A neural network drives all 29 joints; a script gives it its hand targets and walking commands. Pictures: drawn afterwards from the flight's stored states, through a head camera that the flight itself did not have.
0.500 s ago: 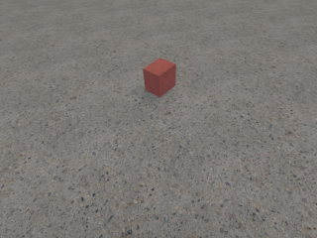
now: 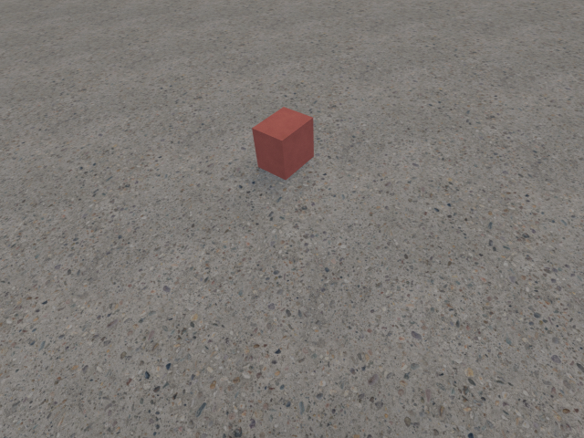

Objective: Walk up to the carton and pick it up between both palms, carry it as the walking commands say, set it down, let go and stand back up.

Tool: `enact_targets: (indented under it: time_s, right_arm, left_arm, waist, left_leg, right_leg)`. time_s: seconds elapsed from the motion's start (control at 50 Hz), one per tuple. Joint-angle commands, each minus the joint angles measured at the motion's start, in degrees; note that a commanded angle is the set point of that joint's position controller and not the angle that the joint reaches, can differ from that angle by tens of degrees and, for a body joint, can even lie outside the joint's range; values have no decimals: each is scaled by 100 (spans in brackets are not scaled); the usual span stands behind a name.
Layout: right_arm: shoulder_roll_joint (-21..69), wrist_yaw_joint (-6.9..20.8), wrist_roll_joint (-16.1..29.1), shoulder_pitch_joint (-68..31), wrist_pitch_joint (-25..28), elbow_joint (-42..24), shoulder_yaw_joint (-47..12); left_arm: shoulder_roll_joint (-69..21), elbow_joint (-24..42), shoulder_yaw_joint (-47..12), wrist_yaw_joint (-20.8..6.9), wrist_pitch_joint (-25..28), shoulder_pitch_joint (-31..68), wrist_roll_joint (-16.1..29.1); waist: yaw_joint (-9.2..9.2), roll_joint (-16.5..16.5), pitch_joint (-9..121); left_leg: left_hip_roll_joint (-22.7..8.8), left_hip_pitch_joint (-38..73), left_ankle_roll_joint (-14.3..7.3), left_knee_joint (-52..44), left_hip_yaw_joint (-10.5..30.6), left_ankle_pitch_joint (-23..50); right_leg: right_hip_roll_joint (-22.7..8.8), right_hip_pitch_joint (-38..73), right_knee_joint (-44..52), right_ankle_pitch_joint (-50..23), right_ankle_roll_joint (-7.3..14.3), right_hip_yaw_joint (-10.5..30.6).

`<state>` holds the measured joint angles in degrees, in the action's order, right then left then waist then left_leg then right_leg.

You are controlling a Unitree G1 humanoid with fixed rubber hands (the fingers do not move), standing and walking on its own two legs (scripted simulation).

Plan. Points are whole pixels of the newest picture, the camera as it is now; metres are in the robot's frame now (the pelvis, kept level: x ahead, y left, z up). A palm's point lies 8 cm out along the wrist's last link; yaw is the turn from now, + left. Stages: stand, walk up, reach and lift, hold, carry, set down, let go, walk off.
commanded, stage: walk up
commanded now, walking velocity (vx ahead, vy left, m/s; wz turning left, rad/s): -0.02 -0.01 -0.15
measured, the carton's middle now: (284, 143) +1.69 +0.04 -0.65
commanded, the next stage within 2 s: none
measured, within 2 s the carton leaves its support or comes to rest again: neither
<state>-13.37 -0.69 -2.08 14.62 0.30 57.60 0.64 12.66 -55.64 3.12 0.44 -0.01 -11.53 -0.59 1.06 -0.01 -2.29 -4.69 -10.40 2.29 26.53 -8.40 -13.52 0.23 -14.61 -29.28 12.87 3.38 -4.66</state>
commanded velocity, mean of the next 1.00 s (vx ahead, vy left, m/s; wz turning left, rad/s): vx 0.02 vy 0.00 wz -0.06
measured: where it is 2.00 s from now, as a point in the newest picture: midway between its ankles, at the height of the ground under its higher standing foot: outside the picture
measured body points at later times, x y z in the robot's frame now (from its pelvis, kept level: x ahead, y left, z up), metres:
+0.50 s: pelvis +0.01 +0.00 +0.00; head +0.02 -0.01 +0.45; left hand +0.10 +0.26 -0.13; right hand +0.03 -0.25 -0.16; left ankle +0.00 +0.14 -0.74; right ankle +0.04 -0.08 -0.74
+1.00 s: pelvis +0.04 +0.02 +0.01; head +0.05 +0.02 +0.46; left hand +0.18 +0.26 -0.12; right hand +0.04 -0.24 -0.14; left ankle +0.00 +0.13 -0.74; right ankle +0.02 -0.08 -0.71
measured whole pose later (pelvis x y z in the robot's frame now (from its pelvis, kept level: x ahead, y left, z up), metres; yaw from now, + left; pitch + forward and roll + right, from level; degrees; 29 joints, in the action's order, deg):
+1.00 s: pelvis +0.04 +0.02 +0.01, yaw -5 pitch +0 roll +0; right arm -12.5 -1.0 -1.1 17.6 1.0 56.2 0.3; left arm 13.5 -52.2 2.0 1.3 0.0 -8.4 -0.7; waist 0.8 0.8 -1.1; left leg 0.2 -4.1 -0.9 19.8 -2.6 -15.3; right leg -0.7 -17.1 -38.9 21.4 -1.0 -3.8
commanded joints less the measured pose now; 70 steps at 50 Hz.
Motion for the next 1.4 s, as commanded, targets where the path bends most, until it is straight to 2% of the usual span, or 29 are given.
enact_targets:
  time_s: [0.0, 0.1, 0.2, 0.3, 0.38, 0.44, 0.52, 0.58, 0.62, 0.64, 0.66, 0.68, 0.72, 0.76, 0.78, 0.84, 0.92, 1.0, 1.02, 1.04, 1.06, 1.08, 1.1, 1.14, 1.16, 1.18, 1.22, 1.3, 1.38]
  right_arm:
    - [-671, -11, 10, 14, 17, -251, 132]
    - [-490, 0, 53, 116, -1, -220, 100]
    - [-578, -20, 63, 297, 33, -156, 151]
    - [-775, -5, 9, 158, 54, -220, 177]
    - [-806, -4, 9, 31, -2, -264, 223]
    - [-704, -24, 17, 64, -36, -254, 231]
    - [-471, -25, 71, 165, -52, -269, 178]
    - [-377, -43, 108, 326, -42, -294, 116]
    - [-403, -81, 190, 328, -35, -450, 87]
    - [-375, -70, 179, 412, -46, -377, 71]
    - [-406, -29, 113, 392, -77, -403, 67]
    - [-455, 14, 56, 364, -78, -466, 68]
    - [-420, 32, 90, 548, -5, -437, 37]
    - [-767, -9, 107, 466, 59, -379, 122]
    - [-953, -9, 113, 287, 52, -426, 157]
    - [-787, -30, 69, 280, 127, -398, 131]
    - [-778, -54, 92, 322, 132, -369, 139]
    - [-820, -51, 124, 290, 96, -331, 137]
    - [-782, -37, 138, 238, 98, -390, 130]
    - [-733, -26, 138, 164, 118, -542, 121]
    - [-524, -8, 127, 107, 136, -735, 81]
    - [-433, -24, 103, 39, 51, -803, 88]
    - [-520, -20, 77, -188, -44, -972, 141]
    - [-505, -23, 107, -342, -81, -976, 164]
    - [-459, -4, 131, -221, -58, -948, 151]
    - [-472, 15, 184, -27, -64, -866, 186]
    - [-398, 27, 283, -34, -110, -856, 156]
    - [-386, 62, 276, -387, -214, -922, 107]
    - [-433, 57, 230, -280, -131, -814, 129]
  left_arm:
    - [606, 227, 110, 19, 43, -139, -23]
    - [953, 221, 170, 88, 56, -225, -60]
    - [779, 353, 145, 101, 36, 79, -43]
    - [442, 355, 77, 66, 44, -77, -17]
    - [448, 282, 81, 54, 24, -227, -45]
    - [544, 272, 97, 68, 26, -172, -69]
    - [895, 279, 142, 130, 62, -363, -98]
    - [887, 332, 146, 172, 42, -206, -38]
    - [876, 428, 200, 184, -15, 44, 52]
    - [930, 353, 239, 192, -18, -18, 46]
    - [1104, 221, 260, 206, -34, -373, -2]
    - [1231, 238, 265, 182, -54, -359, -9]
    - [1007, 466, 182, 123, -76, 478, 45]
    - [540, 448, 112, 85, 4, 513, 84]
    - [388, 453, 62, 82, 68, 372, 66]
    - [447, 425, 33, 59, 63, 189, -41]
    - [445, 549, -48, 85, 36, 253, -51]
    - [282, 560, -78, 134, 96, 77, 84]
    - [373, 454, -36, 157, 119, -163, 83]
    - [648, 383, 58, 179, 143, -452, 31]
    - [1068, 353, 188, 192, 150, -465, 5]
    - [1288, 261, 220, 203, 94, -636, -4]
    - [1293, 304, 228, 229, 86, -708, -32]
    - [886, 333, 101, 209, 171, -425, -36]
    - [710, 354, 66, 191, 216, -236, -36]
    - [679, 411, 21, 197, 234, 108, 2]
    - [738, 414, 39, 187, 242, 114, 14]
    - [890, 492, 99, 162, 115, 84, -21]
    - [1007, 432, 163, 136, 8, 106, -8]
  waist:
    - [-55, -58, -122]
    - [-23, 606, 137]
    - [101, 253, 217]
    - [-81, -556, 188]
    - [-184, -521, -78]
    - [-115, -82, -177]
    - [-90, 712, 118]
    - [-43, 772, 293]
    - [-9, 766, 291]
    - [-31, 413, 367]
    - [-189, 269, 568]
    - [-209, 543, 598]
    - [111, 549, 122]
    - [42, -810, -147]
    - [-63, -1116, -257]
    - [-160, -370, -242]
    - [-125, -833, -127]
    - [-200, -921, 145]
    - [-291, -806, 321]
    - [-398, -445, 518]
    - [-381, 814, 610]
    - [-456, 1420, 617]
    - [-480, 1173, 407]
    - [-316, 456, -25]
    - [-184, 495, -31]
    - [12, 537, 8]
    - [40, 660, 346]
    - [-58, 1176, 369]
    - [-13, 833, 349]
  left_leg:
    - [-564, -201, -157, -538, 506, -295]
    - [-19, -344, 23, 503, 355, -308]
    - [-82, 60, -102, -30, 592, 105]
    - [-748, -7, -342, -1072, 1046, 40]
    - [-820, -181, -381, -1131, 905, -167]
    - [-547, -193, -264, -715, 548, -439]
    - [65, -365, -51, 510, 356, -379]
    - [158, -529, -101, 850, 553, -726]
    - [203, -221, -203, 383, 583, -444]
    - [246, -80, -210, 91, 604, -109]
    - [376, -202, -233, 207, 598, -420]
    - [429, -229, -302, 411, 610, -897]
    - [263, 179, -445, -264, 856, -959]
    - [-624, 451, -651, -1618, 2069, -870]
    - [-1073, 340, -916, -1814, 2432, -566]
    - [-1426, 467, -1331, -1579, 2273, 1483]
    - [-817, 992, -1104, -1057, 1652, 3122]
    - [-534, 839, -829, -605, 1162, 3168]
    - [-386, 453, -734, -425, 1071, 2752]
    - [-260, -221, -610, -133, 1082, 1918]
    - [230, -1032, -387, 421, 855, 402]
    - [452, -1471, -325, 1361, 598, -1613]
    - [322, -1949, -332, 2376, 790, -2080]
    - [96, -1977, -312, 2576, 976, -1479]
    - [39, -1735, -277, 2383, 972, -1143]
    - [129, -1316, -201, 2259, 868, -1078]
    - [317, -902, -146, 1837, 628, -914]
    - [401, -721, -201, 1394, 516, -624]
    - [406, -132, -215, 23, 508, 286]
  right_leg:
    - [-614, -128, 664, 9, -20, 730]
    - [-1238, 67, 1374, -518, 305, 1836]
    - [-905, -227, 1082, -685, 49, 1403]
    - [-305, -90, 162, -289, -210, 374]
    - [-248, -66, 50, -87, -180, 286]
    - [-476, -183, 440, -255, -53, 735]
    - [-1154, -26, 1330, -643, 293, 2127]
    - [-1290, 227, 1329, -1086, 386, 2101]
    - [-1043, 53, 1204, -1068, 267, 1895]
    - [-1126, 142, 1170, -1064, 185, 1950]
    - [-1291, 409, 1385, 179, 235, 2352]
    - [-1290, 338, 1594, 1566, 325, 2624]
    - [-848, -574, 1511, 1936, 157, 2051]
    - [-52, -1005, -71, 747, -179, 777]
    - [126, -1016, -606, 624, -276, 326]
    - [-49, -1096, -2058, 1248, -397, 352]
    - [-89, -1079, -1357, 1103, -487, 107]
    - [-85, -1, 412, 24, -375, -310]
    - [-240, 668, 773, -359, -292, -279]
    - [-646, 1443, 862, -532, -138, 209]
    - [-1396, 1844, 893, -943, 204, 1348]
    - [-2180, 1804, 1271, -1259, 654, 2118]
    - [-2579, 1674, 1495, -1304, 938, 2298]
    - [-2281, 1190, 1616, -1655, 862, 1853]
    - [-1964, 1020, 1566, -1970, 744, 1401]
    - [-1724, 781, 1193, -3440, 661, 805]
    - [-1517, 790, 877, -4192, 570, 323]
    - [-1575, 550, 1033, -2467, 538, 455]
    - [-1473, 481, 836, -1423, 222, 454]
